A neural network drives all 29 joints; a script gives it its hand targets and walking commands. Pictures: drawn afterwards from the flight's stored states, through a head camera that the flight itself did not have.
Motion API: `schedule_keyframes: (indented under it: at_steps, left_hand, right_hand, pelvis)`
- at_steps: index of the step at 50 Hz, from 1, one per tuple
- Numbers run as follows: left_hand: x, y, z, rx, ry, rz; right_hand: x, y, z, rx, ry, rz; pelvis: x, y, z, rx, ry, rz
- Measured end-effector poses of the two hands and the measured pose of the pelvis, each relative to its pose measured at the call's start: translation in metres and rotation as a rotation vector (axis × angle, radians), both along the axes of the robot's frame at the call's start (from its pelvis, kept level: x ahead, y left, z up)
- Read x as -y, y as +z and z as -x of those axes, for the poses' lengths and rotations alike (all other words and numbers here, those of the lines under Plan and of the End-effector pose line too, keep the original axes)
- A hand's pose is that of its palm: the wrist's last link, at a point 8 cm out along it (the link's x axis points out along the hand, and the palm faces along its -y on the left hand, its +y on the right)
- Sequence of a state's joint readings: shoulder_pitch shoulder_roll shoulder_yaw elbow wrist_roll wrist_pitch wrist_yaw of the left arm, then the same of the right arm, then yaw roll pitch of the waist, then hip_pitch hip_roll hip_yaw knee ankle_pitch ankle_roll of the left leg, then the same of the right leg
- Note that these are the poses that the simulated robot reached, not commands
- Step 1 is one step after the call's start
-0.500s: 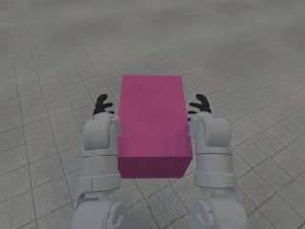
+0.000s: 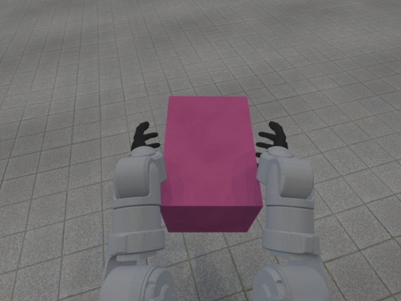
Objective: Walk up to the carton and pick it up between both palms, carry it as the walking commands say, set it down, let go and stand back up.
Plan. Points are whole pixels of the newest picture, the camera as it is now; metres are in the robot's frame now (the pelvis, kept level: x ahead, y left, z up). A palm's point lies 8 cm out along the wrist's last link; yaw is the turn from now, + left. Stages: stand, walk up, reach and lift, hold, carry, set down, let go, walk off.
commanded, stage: carry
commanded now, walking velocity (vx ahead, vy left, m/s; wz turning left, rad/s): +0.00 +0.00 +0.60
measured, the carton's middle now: (207, 164) +0.42 -0.01 +0.05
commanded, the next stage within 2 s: none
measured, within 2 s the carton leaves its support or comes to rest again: neither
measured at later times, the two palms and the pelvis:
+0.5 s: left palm (69, 211) +0.26 +0.21 +0.13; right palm (218, 181) +0.32 -0.03 +0.12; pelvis -0.06 +0.01 +0.00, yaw +15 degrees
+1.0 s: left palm out of the picture +0.13 +0.26 +0.14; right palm (179, 234) +0.23 +0.04 +0.12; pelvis -0.15 +0.00 +0.00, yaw +26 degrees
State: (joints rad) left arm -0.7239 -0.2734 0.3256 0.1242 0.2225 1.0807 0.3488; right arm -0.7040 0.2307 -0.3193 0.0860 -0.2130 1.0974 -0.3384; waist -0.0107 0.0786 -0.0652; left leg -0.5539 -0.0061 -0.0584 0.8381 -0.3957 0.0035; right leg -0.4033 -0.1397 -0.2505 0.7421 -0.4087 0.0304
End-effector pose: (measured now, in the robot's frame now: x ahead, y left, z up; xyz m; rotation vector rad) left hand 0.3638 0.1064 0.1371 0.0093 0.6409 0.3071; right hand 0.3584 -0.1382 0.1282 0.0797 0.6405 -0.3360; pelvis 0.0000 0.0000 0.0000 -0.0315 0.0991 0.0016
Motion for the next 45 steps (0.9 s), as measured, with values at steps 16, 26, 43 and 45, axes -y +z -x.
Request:
schedule_keyframes:
  at_steps: [16,26,43,45]
  left_hand:
    - [-0.045,-0.004,0.05,0.037,0.11,0.016]
    - [-0.115,-0.006,0.106,0.031,0.284,0.025]
    - [-0.157,-0.009,0.191,0.07,0.408,0.038]
    - [-0.15,-0.006,0.201,0.053,0.41,0.01]
  right_hand:
    - [-0.046,-0.007,0.027,0.01,0.106,-0.021]
    - [-0.122,-0.008,0.041,0.012,0.271,-0.018]
    - [-0.172,-0.008,0.099,0.013,0.398,-0.016]
    - [-0.166,-0.013,0.109,0.001,0.398,-0.041]
  pelvis:
    - [-0.004,-0.003,0.043,0.016,0.083,-0.011]
    - [-0.016,-0.003,0.066,0.002,0.281,0.002]
    - [-0.012,-0.003,0.129,0.018,0.359,0.001]
    - [-0.008,-0.003,0.138,0.026,0.372,0.002]
